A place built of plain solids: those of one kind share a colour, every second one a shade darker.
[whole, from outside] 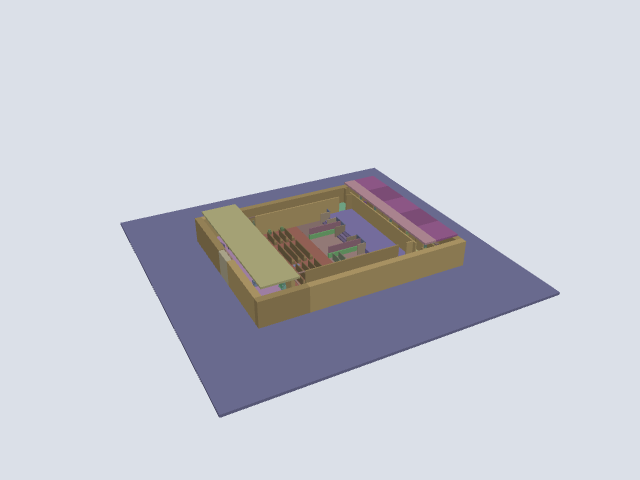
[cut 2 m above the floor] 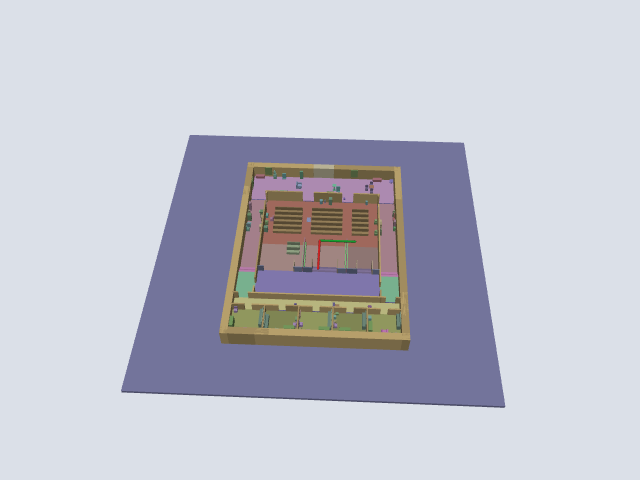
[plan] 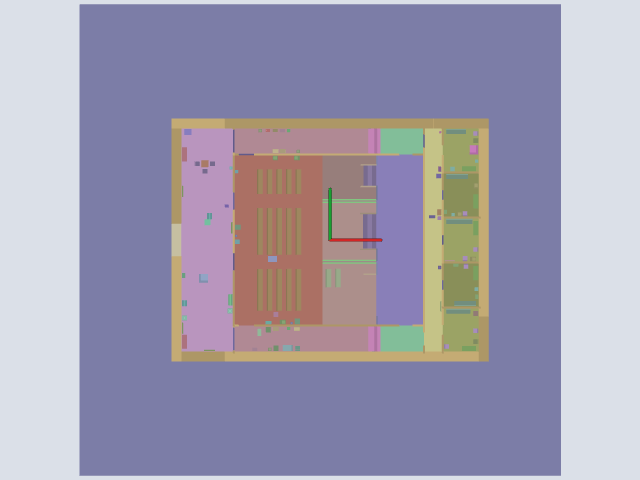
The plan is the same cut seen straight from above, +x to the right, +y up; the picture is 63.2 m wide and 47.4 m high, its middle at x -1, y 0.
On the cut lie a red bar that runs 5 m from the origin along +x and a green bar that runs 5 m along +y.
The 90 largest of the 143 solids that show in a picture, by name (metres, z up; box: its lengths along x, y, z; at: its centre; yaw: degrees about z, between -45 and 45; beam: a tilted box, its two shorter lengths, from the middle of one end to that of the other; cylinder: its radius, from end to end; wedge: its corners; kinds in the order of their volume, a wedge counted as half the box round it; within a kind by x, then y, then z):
{
 "ground_under_all_1": {"box": [47.53, 46.59, 0.4], "at": [-0.97, 0.0, -0.75]},
 "wall_1": {"box": [1.0, 10.4, 3.96], "at": [-15.17, -6.8, 1.38]},
 "wall_2": {"box": [1.0, 10.4, 3.96], "at": [-15.17, 6.8, 1.38]},
 "wall_3": {"box": [7.05, 1.0, 3.96], "at": [-12.14, -11.5, 1.38]},
 "wall_4": {"box": [7.05, 1.0, 3.96], "at": [-12.14, 11.5, 1.38]},
 "wall_5": {"box": [0.2, 5.65, 3.96], "at": [-9.52, -5.83, 1.38]},
 "wall_6": {"box": [0.2, 5.55, 3.96], "at": [-9.52, -5.78, 1.38]},
 "wall_7": {"box": [0.2, 4.3, 3.96], "at": [-9.52, 0.85, 1.38]},
 "wall_8": {"box": [0.2, 4.3, 3.96], "at": [-9.52, 0.85, 1.38]},
 "wall_9": {"box": [0.2, 3.85, 3.96], "at": [-9.52, 6.63, 1.38]},
 "wall_10": {"box": [0.2, 3.95, 3.96], "at": [-9.52, 6.67, 1.38]},
 "wall_11": {"box": [14.34, 0.2, 3.96], "at": [-0.34, -8.45, 1.38]},
 "wall_12": {"box": [14.34, 0.2, 3.96], "at": [-0.34, 8.45, 1.38]},
 "wall_13": {"box": [20.58, 1.0, 3.96], "at": [-0.12, -11.5, 1.38]},
 "wall_14": {"box": [20.58, 1.0, 3.96], "at": [-0.12, 11.5, 1.38]},
 "wall_15": {"box": [1.24, 0.2, 3.96], "at": [8.75, -8.45, 1.38]},
 "wall_16": {"box": [1.24, 0.2, 3.96], "at": [8.75, 8.45, 1.38]},
 "wall_17": {"box": [0.2, 17.1, 3.96], "at": [9.27, 0.0, 1.38]},
 "wall_18": {"box": [3.65, 1.0, 3.96], "at": [10.19, -11.5, 1.38]},
 "wall_19": {"box": [3.65, 1.0, 3.96], "at": [10.19, 11.5, 1.38]},
 "wall_20": {"box": [0.2, 1.85, 3.96], "at": [11.12, -10.28, 1.38]},
 "wall_21": {"box": [0.2, 1.85, 3.96], "at": [11.12, -7.48, 1.38]},
 "wall_22": {"box": [0.2, 1.85, 3.96], "at": [11.12, -5.84, 1.38]},
 "wall_23": {"box": [0.2, 1.85, 3.96], "at": [11.12, -3.04, 1.38]},
 "wall_24": {"box": [0.2, 1.85, 3.96], "at": [11.12, -1.4, 1.38]},
 "wall_25": {"box": [0.2, 3.49, 3.96], "at": [11.12, 2.22, 1.38]},
 "wall_26": {"box": [0.2, 1.85, 3.96], "at": [11.12, 3.04, 1.38]},
 "wall_27": {"box": [0.2, 1.85, 3.96], "at": [11.12, 5.84, 1.38]},
 "wall_28": {"box": [0.2, 1.85, 3.96], "at": [11.12, 7.48, 1.38]},
 "wall_29": {"box": [0.2, 1.85, 3.96], "at": [11.12, 10.28, 1.38]},
 "wall_30": {"box": [5.45, 1.0, 3.96], "at": [12.94, -11.5, 1.38]},
 "wall_31": {"box": [3.85, 0.2, 3.96], "at": [12.94, -6.66, 1.38]},
 "wall_32": {"box": [3.85, 0.2, 3.96], "at": [12.94, -2.22, 1.38]},
 "wall_33": {"box": [3.85, 0.2, 3.96], "at": [12.94, 2.22, 1.38]},
 "wall_34": {"box": [3.85, 0.2, 3.96], "at": [12.94, 6.66, 1.38]},
 "wall_35": {"box": [5.45, 1.0, 3.96], "at": [12.94, 11.5, 1.38]},
 "wall_36": {"box": [1.0, 6.24, 3.96], "at": [15.17, -8.88, 1.38]},
 "wall_37": {"box": [1.0, 6.24, 3.96], "at": [15.17, -4.44, 1.38]},
 "wall_38": {"box": [1.0, 6.24, 3.96], "at": [15.17, 0.0, 1.38]},
 "wall_39": {"box": [1.0, 6.24, 3.96], "at": [15.17, 4.44, 1.38]},
 "wall_40": {"box": [1.0, 6.24, 3.96], "at": [15.17, 8.88, 1.38]},
 "floor_dressing_1": {"box": [3.65, 4.44, 1.35], "at": [12.94, -8.88, 0.07]},
 "floor_dressing_2": {"box": [3.65, 4.44, 1.35], "at": [12.94, -4.44, 0.07]},
 "floor_dressing_3": {"box": [3.65, 4.44, 1.35], "at": [12.94, 0.0, 0.07]},
 "floor_dressing_4": {"box": [3.65, 4.44, 1.35], "at": [12.94, 4.44, 0.07]},
 "floor_dressing_5": {"box": [3.65, 4.44, 1.35], "at": [12.94, 8.88, 0.07]},
 "floor_stage_1": {"box": [4.7, 16.9, 1.35], "at": [6.92, 0.0, 0.07]},
 "floor_parterre_1": {"box": [8.76, 16.9, 0.6], "at": [-5.13, 0.0, -0.3]},
 "floor_foyer_1": {"box": [5.25, 22.2, 0.6], "at": [-12.14, 0.0, -0.3]},
 "floor_back_corridor_1": {"box": [1.85, 22.2, 1.35], "at": [10.19, 0.0, 0.07]},
 "floor_lift_1": {"box": [5.32, 6.1, 0.6], "at": [1.91, -5.4, -0.3]},
 "floor_lift_2": {"box": [5.32, 5.6, 0.6], "at": [1.91, 0.85, -0.3]},
 "floor_lift_3": {"box": [5.32, 4.4, 0.6], "at": [1.91, 6.25, -0.3]},
 "floor_promenade_1": {"box": [13.28, 2.65, 0.6], "at": [-2.88, -9.78, -0.3]},
 "floor_promenade_2": {"box": [13.28, 2.65, 0.6], "at": [-2.88, 9.78, -0.3]},
 "ceil_foyer_1": {"box": [5.25, 22.2, 0.3], "at": [-12.14, 0.0, 4.55]},
 "floor_walk_1": {"box": [4.3, 2.65, 1.35], "at": [7.12, -9.78, 0.07]},
 "floor_walk_2": {"box": [4.3, 2.65, 1.35], "at": [7.12, 9.78, 0.07]},
 "ceil_dressing_1": {"box": [3.65, 4.44, 0.3], "at": [12.94, -8.88, 4.15]},
 "ceil_dressing_2": {"box": [3.65, 4.44, 0.3], "at": [12.94, -4.44, 4.15]},
 "ceil_dressing_3": {"box": [3.65, 4.44, 0.3], "at": [12.94, 0.0, 4.15]},
 "ceil_dressing_4": {"box": [3.65, 4.44, 0.3], "at": [12.94, 4.44, 4.15]},
 "ceil_dressing_5": {"box": [3.65, 4.44, 0.3], "at": [12.94, 8.88, 4.15]},
 "ceil_back_corridor_1": {"box": [1.85, 22.2, 0.3], "at": [10.19, 0.0, 4.15]},
 "door_leaf_1": {"box": [0.97, 3.2, 3.87], "at": [-15.18, 0.0, 1.33]},
 "costume_rail_dressing_1": {"box": [1.4, 0.5, 1.66], "at": [13.71, -10.72, 1.57]},
 "costume_rail_dressing_2": {"box": [1.4, 0.5, 1.66], "at": [13.71, 7.04, 1.57]},
 "costume_rail_dressing_3": {"box": [0.5, 1.4, 1.66], "at": [14.38, -3.27, 1.57]},
 "costume_rail_dressing_4": {"box": [0.5, 1.4, 1.66], "at": [14.38, 1.17, 1.57]},
 "costume_rail_dressing_5": {"box": [0.5, 1.4, 1.66], "at": [14.38, 3.81, 1.57]},
 "floor_tongue_1": {"box": [5.32, 0.4, 1.35], "at": [1.91, -2.15, 0.07]},
 "floor_tongue_2": {"box": [5.32, 0.4, 1.35], "at": [1.91, 3.85, 0.07]},
 "seats_parterre_1": {"box": [0.44, 4.15, 0.47], "at": [-6.88, -4.92, 0.23]},
 "seats_parterre_2": {"box": [0.44, 4.6, 0.47], "at": [-6.88, 0.85, 0.23]},
 "seats_parterre_3": {"box": [0.44, 4.6, 0.47], "at": [-5.93, 0.85, 0.23]},
 "seats_parterre_4": {"box": [0.44, 4.6, 0.47], "at": [-4.98, 0.85, 0.23]},
 "seats_parterre_5": {"box": [0.44, 4.6, 0.47], "at": [-4.03, 0.85, 0.23]},
 "seats_parterre_6": {"box": [0.44, 4.6, 0.47], "at": [-3.08, 0.85, 0.23]},
 "tread_1": {"box": [0.44, 3.4, 0.79], "at": [3.46, 0.85, -0.21]},
 "tread_2": {"box": [0.44, 3.4, 0.97], "at": [3.9, 0.85, -0.11]},
 "tread_3": {"box": [0.44, 3.4, 1.16], "at": [4.34, 0.85, -0.02]},
 "tread_4": {"box": [0.42, 2.0, 1.16], "at": [4.36, 6.35, -0.02]},
 "tread_walk_1": {"box": [0.3, 2.45, 1.16], "at": [4.51, -9.77, -0.02]},
 "tread_walk_2": {"box": [0.3, 2.45, 1.16], "at": [4.51, 9.77, -0.02]},
 "tread_walk_3": {"box": [0.3, 2.45, 1.35], "at": [4.82, -9.77, 0.07]},
 "tread_walk_4": {"box": [0.3, 2.45, 1.35], "at": [4.82, 9.77, 0.07]},
 "rail_tongue_1": {"box": [5.32, 0.12, 2.4], "at": [1.91, -2.15, 0.6]},
 "rail_tongue_2": {"box": [5.32, 0.12, 2.4], "at": [1.91, 3.85, 0.6]},
 "dressing_table_dressing_1": {"box": [2.4, 0.5, 0.77], "at": [12.66, -7.04, 1.13]},
 "dressing_table_dressing_2": {"box": [2.6, 0.5, 0.77], "at": [12.77, 1.84, 1.13]}
}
